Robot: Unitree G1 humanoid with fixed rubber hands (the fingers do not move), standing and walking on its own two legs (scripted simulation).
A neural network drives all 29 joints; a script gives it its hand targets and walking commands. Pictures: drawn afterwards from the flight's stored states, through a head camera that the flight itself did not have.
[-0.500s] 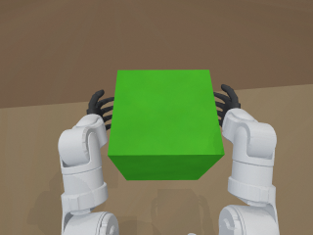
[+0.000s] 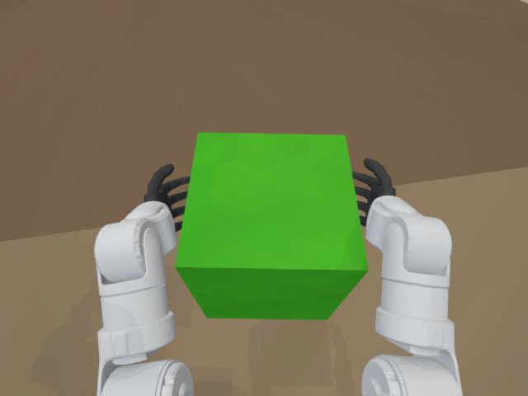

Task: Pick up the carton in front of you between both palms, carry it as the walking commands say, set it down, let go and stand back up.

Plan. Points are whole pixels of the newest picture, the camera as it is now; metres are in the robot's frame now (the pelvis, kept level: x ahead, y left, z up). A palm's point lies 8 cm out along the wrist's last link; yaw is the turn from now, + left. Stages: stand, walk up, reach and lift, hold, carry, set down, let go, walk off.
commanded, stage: carry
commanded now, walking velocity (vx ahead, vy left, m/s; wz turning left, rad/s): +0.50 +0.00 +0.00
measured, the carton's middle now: (269, 235) +0.35 -0.02 +0.06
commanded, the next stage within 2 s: none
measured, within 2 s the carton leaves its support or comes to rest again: neither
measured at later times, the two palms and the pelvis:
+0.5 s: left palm (173, 82) +0.62 +0.13 +0.18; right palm (329, 67) +0.66 -0.17 +0.18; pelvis +0.30 -0.05 +0.05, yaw +1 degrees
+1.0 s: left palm out of the picture +0.96 +0.11 +0.23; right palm out of the picture +0.95 -0.19 +0.24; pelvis +0.61 -0.01 +0.09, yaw +0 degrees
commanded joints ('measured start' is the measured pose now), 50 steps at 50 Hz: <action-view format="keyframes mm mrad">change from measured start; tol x32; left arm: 1 -635 -749 -560 -88 -137 -50 -9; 50 -604 -649 -582 -134 -116 -49 17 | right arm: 1 -730 820 694 -173 345 -7 76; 50 -645 725 666 -153 360 -3 71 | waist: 1 -2 13 -462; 13 53 164 -368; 17 170 -320 -507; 34 67 -149 -394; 37 -29 333 -585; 50 8 143 -397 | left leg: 1 667 299 -545 -259 319 161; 12 507 228 -180 -346 338 89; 15 287 151 -17 84 572 -22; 17 -231 -83 -94 576 -155 -81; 19 -349 8 -183 784 -131 -36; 29 -277 91 -100 286 35 -58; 35 440 -84 104 -104 107 3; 37 848 338 -795 -333 -81 216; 40 742 332 -653 -236 362 217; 50 533 245 -242 -356 252 120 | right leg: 1 -411 -27 43 181 68 -31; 14 176 92 -275 -659 249 -39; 17 696 -329 700 -922 127 -281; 35 272 -151 -136 -513 891 -58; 37 -259 72 -83 -18 81 34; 39 -436 29 35 261 -2 -15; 50 -251 -43 -82 -391 184 -16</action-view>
